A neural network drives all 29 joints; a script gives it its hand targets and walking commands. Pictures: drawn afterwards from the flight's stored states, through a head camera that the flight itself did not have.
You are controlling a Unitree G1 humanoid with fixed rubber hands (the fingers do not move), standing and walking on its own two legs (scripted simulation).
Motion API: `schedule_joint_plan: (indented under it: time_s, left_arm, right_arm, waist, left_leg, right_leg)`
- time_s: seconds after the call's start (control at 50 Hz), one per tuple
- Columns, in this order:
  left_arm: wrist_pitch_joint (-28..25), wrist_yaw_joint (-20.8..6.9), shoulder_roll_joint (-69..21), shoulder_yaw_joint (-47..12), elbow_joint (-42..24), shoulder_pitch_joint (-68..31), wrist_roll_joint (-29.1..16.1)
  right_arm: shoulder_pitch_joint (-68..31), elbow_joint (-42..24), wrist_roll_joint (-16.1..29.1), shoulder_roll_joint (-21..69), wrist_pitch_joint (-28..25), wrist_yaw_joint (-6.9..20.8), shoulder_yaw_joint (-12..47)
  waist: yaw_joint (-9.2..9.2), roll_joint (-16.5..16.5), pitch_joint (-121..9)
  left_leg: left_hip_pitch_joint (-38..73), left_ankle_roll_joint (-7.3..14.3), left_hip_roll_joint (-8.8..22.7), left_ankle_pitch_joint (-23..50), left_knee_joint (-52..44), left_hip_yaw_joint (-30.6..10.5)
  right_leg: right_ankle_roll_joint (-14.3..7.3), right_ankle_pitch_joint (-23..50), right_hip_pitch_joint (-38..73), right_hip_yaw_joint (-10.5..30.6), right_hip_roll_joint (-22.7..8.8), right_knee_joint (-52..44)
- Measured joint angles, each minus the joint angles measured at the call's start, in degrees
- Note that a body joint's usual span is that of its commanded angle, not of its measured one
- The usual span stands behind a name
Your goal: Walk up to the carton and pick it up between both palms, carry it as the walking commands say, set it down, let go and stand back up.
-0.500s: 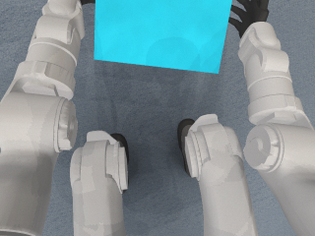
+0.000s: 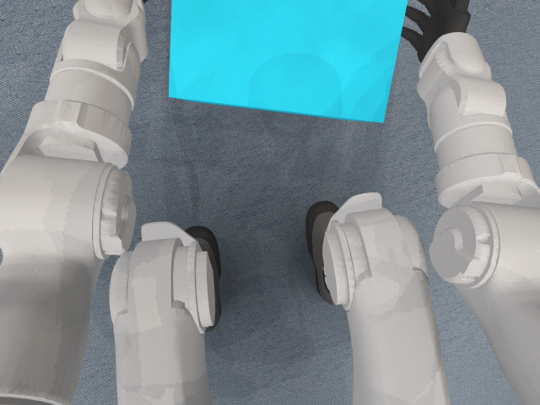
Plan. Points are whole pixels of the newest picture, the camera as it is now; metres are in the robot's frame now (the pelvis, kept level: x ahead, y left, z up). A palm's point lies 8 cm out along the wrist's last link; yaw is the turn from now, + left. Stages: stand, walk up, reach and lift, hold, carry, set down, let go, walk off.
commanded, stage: set down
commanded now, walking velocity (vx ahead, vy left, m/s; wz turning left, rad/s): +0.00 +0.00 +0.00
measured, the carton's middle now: (284, 19) +0.55 -0.06 -0.27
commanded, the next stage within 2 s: none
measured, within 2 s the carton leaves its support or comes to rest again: neither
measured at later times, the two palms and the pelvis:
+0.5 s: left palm out of the picture +0.57 +0.11 -0.19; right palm (439, 41) +0.49 -0.23 -0.18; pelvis +0.00 +0.00 -0.01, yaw +0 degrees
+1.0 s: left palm out of the picture +0.57 +0.14 -0.19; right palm (440, 39) +0.49 -0.23 -0.18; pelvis -0.01 +0.00 -0.01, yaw -1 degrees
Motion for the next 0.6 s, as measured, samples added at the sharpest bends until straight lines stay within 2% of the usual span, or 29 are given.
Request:
schedule_joint_plan:
  time_s: [0.34, 0.6]
  left_arm:
    - [-0.48, -1.43, -0.77, 2.05, -0.73, -0.77, 1.89]
    - [-1.34, -1.19, -1.1, 2.36, -1.37, -0.51, 2.45]
  right_arm:
    - [-1.07, 2.69, 1.43, -1.86, -0.74, 0.41, 1.2]
    - [-1.78, 4.92, 2.93, -2.67, -1.94, -0.15, 2.78]
  waist:
    - [0.31, -0.63, 2.0]
    - [0.57, -1.19, 2.72]
  left_leg:
    - [0.34, 0.43, 0.78, -0.18, 1.02, 0.21]
    - [0.37, 0.53, 1.37, -0.33, 1.82, 0.2]
  right_leg:
    - [-0.23, -0.08, 0.36, -0.34, -0.29, 0.94]
    - [-0.47, -0.04, 0.31, -0.7, -0.42, 1.65]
